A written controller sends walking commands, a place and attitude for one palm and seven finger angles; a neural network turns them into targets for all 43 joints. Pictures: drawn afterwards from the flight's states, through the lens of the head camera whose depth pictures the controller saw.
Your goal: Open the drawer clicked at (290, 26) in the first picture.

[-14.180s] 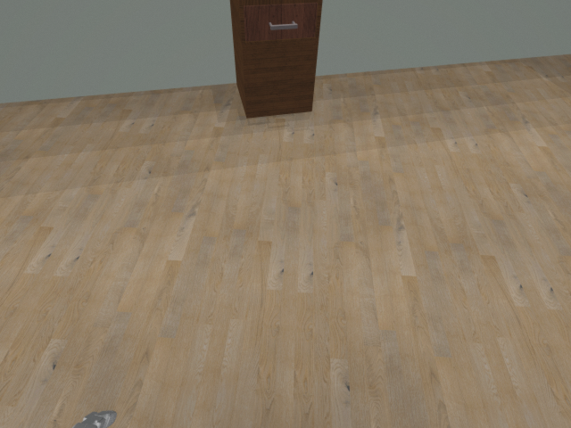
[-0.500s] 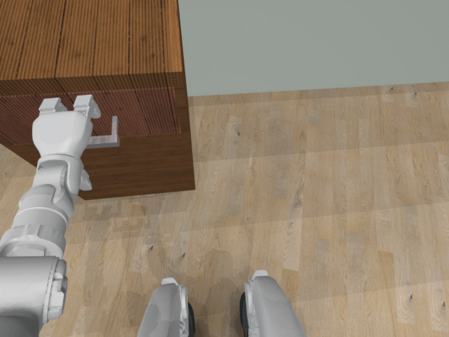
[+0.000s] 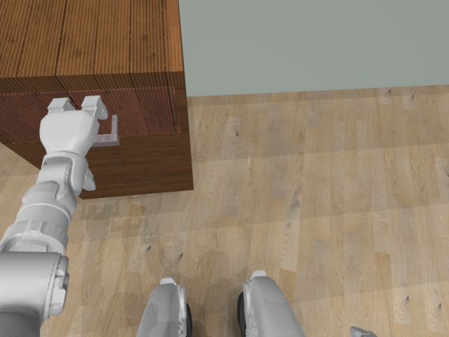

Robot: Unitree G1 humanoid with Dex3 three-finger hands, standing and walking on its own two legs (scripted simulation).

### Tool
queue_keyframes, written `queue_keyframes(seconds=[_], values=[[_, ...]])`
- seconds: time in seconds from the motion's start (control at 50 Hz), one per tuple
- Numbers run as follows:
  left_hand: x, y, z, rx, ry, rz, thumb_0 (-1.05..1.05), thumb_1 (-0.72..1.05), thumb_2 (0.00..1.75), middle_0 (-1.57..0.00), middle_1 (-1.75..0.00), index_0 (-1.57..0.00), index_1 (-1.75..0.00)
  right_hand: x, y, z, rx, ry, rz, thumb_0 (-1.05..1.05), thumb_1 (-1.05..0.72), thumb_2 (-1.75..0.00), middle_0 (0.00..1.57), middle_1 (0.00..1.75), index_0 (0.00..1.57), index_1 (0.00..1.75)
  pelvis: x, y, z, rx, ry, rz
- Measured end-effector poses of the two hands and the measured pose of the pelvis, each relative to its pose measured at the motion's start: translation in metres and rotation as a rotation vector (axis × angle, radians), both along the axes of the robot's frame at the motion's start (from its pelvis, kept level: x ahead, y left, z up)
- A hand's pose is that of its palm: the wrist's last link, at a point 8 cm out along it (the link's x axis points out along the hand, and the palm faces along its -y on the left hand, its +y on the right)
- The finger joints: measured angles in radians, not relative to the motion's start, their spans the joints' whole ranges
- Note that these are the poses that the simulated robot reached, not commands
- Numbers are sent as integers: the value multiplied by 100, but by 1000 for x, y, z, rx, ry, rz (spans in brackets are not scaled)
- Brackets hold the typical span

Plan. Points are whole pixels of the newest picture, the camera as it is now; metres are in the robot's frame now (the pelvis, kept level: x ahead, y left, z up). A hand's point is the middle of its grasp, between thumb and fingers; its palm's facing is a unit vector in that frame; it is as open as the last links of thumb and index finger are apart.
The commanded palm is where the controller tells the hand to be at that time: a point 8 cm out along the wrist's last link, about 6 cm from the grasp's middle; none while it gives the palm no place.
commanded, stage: move the hooked fingers above the handle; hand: left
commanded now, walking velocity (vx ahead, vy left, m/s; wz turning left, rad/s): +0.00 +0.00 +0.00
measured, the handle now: (83, 132) +0.52 +0.27 -0.09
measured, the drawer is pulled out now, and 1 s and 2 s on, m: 0.00 0.00 0.00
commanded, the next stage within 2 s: none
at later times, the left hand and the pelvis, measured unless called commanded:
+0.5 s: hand (88, 147) +0.46 +0.23 -0.04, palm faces -0.06 -0.07 -1.00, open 13.8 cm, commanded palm +0.45 +0.24 +0.02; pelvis +0.01 +0.00 +0.01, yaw +0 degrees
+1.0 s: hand (88, 131) +0.48 +0.23 -0.02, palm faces +0.02 -0.05 -1.00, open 13.8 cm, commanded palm +0.45 +0.24 +0.02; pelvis +0.00 +0.00 +0.00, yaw +0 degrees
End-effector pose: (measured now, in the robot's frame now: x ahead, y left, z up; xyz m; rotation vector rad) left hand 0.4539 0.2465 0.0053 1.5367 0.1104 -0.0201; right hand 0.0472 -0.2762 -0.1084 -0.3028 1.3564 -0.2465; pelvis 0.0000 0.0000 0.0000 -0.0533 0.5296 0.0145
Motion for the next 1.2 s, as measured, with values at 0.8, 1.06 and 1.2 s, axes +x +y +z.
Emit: queue_keyframes(seconds=[0.8, 1.06, 1.2], values=[[-14, 8, 8, -11, 62, 35, 0, -49, 30, -32, -120, -31, -120, 3, 15, 2, 36, 20, 7, 0, -91, -90, 20, 30, 21, 30, 2, 4, 10, -2, -28, 16], [1, 10, 15, 57, -69, 68, 0, -48, 30, -32, -120, -31, -120, -7, 10, -1, 43, 13, -27, 0, -91, -90, 20, 30, 21, 30, 2, 3, 4, 6, -20, -17], [-32, 24, -3, 14, 125, 80, 0, -48, 30, -32, -120, -31, -120, -6, 15, -1, 56, 54, -5, 0, -91, -90, 20, 30, 21, 30, 5, 3, 12, 10, -27, -1]])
